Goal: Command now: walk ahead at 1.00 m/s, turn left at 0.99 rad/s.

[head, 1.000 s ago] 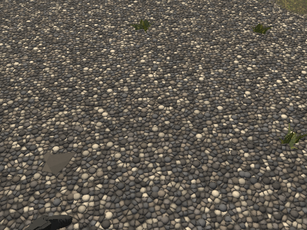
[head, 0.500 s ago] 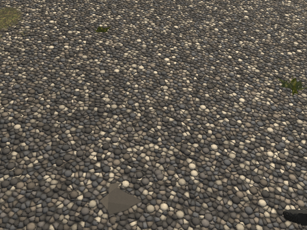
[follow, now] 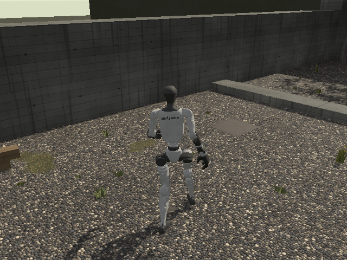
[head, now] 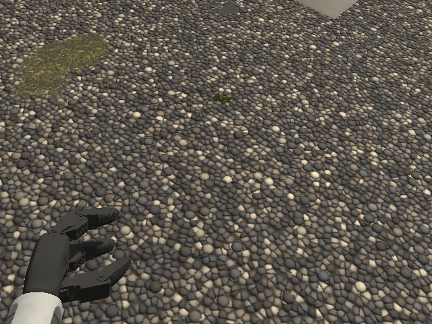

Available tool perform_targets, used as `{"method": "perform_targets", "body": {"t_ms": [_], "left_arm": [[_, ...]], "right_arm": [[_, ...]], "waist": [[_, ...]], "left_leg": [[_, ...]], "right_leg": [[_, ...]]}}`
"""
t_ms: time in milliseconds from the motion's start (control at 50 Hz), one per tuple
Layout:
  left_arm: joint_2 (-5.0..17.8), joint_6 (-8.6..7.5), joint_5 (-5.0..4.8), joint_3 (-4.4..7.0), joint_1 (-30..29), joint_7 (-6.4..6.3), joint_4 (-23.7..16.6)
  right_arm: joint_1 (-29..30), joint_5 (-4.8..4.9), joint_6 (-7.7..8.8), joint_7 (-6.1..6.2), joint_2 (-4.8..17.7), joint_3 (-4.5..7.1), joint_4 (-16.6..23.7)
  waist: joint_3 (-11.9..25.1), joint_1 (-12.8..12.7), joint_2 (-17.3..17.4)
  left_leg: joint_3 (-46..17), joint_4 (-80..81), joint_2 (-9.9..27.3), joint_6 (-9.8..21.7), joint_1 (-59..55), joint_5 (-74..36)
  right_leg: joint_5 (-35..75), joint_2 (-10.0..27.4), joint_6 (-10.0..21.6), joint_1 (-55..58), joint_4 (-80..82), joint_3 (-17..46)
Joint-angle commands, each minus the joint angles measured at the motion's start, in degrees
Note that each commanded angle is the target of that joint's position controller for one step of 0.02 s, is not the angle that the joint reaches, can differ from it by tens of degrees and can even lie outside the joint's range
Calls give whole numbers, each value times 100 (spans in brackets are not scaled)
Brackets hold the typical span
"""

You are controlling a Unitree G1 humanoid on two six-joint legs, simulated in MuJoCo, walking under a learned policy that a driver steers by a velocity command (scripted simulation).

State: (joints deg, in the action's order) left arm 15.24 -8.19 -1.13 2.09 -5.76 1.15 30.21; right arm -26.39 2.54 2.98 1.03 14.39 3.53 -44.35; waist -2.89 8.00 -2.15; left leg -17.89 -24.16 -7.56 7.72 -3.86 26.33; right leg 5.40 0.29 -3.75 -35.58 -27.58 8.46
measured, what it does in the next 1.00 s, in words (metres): walks ahead: right foot, then left foot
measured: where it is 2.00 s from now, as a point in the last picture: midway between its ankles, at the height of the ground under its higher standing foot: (120, 60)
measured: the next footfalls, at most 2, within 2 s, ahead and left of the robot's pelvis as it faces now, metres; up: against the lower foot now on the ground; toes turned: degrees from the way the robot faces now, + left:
right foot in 0.06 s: +0.28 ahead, -0.17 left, +0.00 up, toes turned +11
left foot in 0.54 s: +0.63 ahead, +0.21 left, +0.00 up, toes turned +23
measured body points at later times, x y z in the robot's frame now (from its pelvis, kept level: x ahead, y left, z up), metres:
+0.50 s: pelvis +0.42 +0.03 -0.02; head +0.44 +0.06 +0.43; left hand +0.24 +0.24 -0.15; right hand +0.75 -0.05 -0.05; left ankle +0.58 +0.21 -0.70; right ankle +0.24 -0.18 -0.72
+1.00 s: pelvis +0.86 +0.21 -0.03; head +0.88 +0.21 +0.42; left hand +1.02 +0.48 -0.11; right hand +0.91 -0.06 -0.15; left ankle +0.60 +0.21 -0.71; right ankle +1.08 +0.19 -0.71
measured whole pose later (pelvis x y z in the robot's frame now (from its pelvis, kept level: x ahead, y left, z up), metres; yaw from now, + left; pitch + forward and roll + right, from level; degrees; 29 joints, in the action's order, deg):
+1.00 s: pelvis +0.86 +0.21 -0.03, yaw +8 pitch -1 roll +2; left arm 16.1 -3.8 -2.8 1.8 6.4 4.7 40.5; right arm -23.5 -1.9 4.8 2.6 14.2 2.0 -48.5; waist -1.8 2.3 -2.2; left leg 15.1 -19.1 -4.4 -0.5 -17.2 27.3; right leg 6.7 -0.3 6.3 -39.1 -39.5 -7.5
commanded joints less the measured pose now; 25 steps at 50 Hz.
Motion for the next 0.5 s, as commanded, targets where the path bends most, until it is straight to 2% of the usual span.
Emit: {"method": "perform_targets", "body": {"t_ms": [20, 40, 60, 80, 100, 120, 140, 160, 180, 200, 220, 240, 260, 280, 320, 340, 380, 420, 440, 460, 480, 500], "left_arm": [[994, -126, -155, 462, 205, -53, -363], [1153, -88, -201, 581, 1330, -127, -190], [1266, 17, -170, 582, 2911, -224, 45], [1728, -2, 151, 600, 3086, -93, 244], [1184, 5, 158, 522, 2775, -17, 131], [726, 72, 108, 434, 2422, -69, 83], [718, 140, 162, 411, 2275, -89, 216], [749, 173, 219, 418, 2210, -88, 378], [663, 140, 264, 378, 2085, -102, 501], [480, 110, 215, 331, 2010, -75, 615], [355, 85, 136, 290, 2046, -35, 745], [328, 68, 64, 276, 2078, -8, 867], [406, 53, 36, 290, 2121, 5, 953], [521, 41, 55, 311, 2151, 7, 1012], [717, 24, 134, 343, 2227, 11, 1105], [762, 25, 141, 340, 2290, 4, 1148], [863, 39, 102, 329, 2611, -17, 1290], [974, 84, 57, 296, 3054, -40, 1499], [1112, 124, 16, 305, 3146, -50, 1564], [1240, 166, 6, 304, 3169, -74, 1607], [1340, 213, 29, 300, 3271, -110, 1677], [1435, 264, 58, 288, 3327, -160, 1748]], "right_arm": [[296, -25, -3, 78, 954, 326, 241], [545, -176, -37, 12, 1021, 320, 338], [820, -378, -44, -62, 659, 168, 559], [-508, 10, 10, -105, -146, -65, 810], [-326, 250, -26, -38, 396, -93, 673], [478, 121, -54, -35, 831, -5, 728], [934, -30, -64, -44, 931, 36, 785], [1340, -157, -46, -75, 864, 52, 918], [1312, -92, -81, -128, 763, 66, 970], [1306, -7, -144, -143, 674, 65, 986], [1334, 29, -189, -151, 524, 28, 1031], [1395, 29, -218, -161, 372, -21, 1083], [1491, 0, -217, -175, 287, -65, 1132], [1587, -20, -199, -183, 262, -92, 1152], [1824, -33, -140, -212, 362, -101, 1160], [2023, -62, -99, -250, 432, -100, 1185], [2580, -107, 6, -355, 457, -132, 1312], [3099, -104, 90, -457, 380, -168, 1503], [3253, -76, 139, -515, 361, -190, 1583], [3355, -78, 168, -550, 442, -161, 1656], [3368, -93, 169, -546, 588, -86, 1712], [3095, -87, 136, -518, 787, 18, 1730]], "waist": [[252, -729, 908], [1034, -1416, 982], [2181, -2069, 802], [3199, -1104, -2442], [2676, -1263, -2424], [1675, -1482, -1496], [1074, -1411, -360], [615, -1315, 102], [400, -1085, -32], [285, -995, -161], [200, -939, -235], [56, -869, -192], [-105, -834, -100], [-256, -801, 16], [-524, -778, 159], [-632, -808, 230], [-772, -988, 388], [-811, -1143, 391], [-872, -1125, 237], [-798, -1060, 61], [-562, -942, -257], [-190, -649, -637]], "left_leg": [[-875, -304, 952, 208, 1048, -3355], [-658, -1495, 802, 12, 1115, -4228], [-401, -3434, 688, -139, 2299, -3347], [149, -5534, -88, -381, 4285, 748], [473, -6112, 628, -380, 5026, 135], [813, -6128, 792, -417, 5208, -361], [975, -5918, 973, -429, 4976, -627], [1027, -5579, 1172, -396, 4765, -742], [952, -5363, 1411, -375, 4518, -858], [993, -5238, 1538, -351, 4454, -817], [1039, -5168, 1606, -322, 4483, -752], [1038, -5048, 1675, -305, 4602, -731], [1013, -4926, 1679, -321, 4784, -905], [937, -4737, 1650, -357, 4966, -1157], [857, -4081, 1502, -407, 5141, -1858], [1003, -3687, 1419, -411, 5099, -2232], [1426, -2774, 1282, -339, 4787, -2842], [1707, -2141, 1128, -250, 4587, -3038], [1870, -1761, 1057, -194, 4460, -2892], [2137, -1510, 854, -133, 4142, -2686], [2366, -1451, 594, -51, 3813, -2370], [2476, -1467, 380, 70, 3318, -1979]], "right_leg": [[-395, -208, 141, 2104, 76, -280], [-631, -65, 273, 3310, -160, -391], [-1717, 760, 439, 5508, -1037, 314], [-4359, 2349, 1451, 7183, 535, 4057], [-6197, 2384, 1427, 6758, 1103, 4880], [-5554, 2071, 1238, 5859, 1190, 3741], [-4188, 1835, 1109, 4972, 1192, 2767], [-3114, 1620, 1051, 4231, 1216, 2003], [-2536, 1522, 1051, 3712, 1288, 1485], [-2281, 1417, 1037, 3484, 1394, 1078], [-2132, 1360, 1074, 3304, 1480, 813], [-2066, 1380, 1122, 3131, 1592, 632], [-1928, 1429, 1204, 3022, 1726, 485], [-1754, 1478, 1277, 2960, 1859, 333], [-1259, 1413, 1327, 2881, 2106, -181], [-1023, 1323, 1296, 2848, 2217, -523], [-652, 1229, 1186, 2892, 2482, -1025], [-24, 1324, 1164, 3337, 2627, -1261], [643, 1398, 1144, 3554, 2530, -1427], [1893, 1438, 1130, 3757, 2342, -1574], [3439, 1494, 1111, 4084, 1963, -1651], [4856, 1599, 1081, 4352, 1343, -1677]]}}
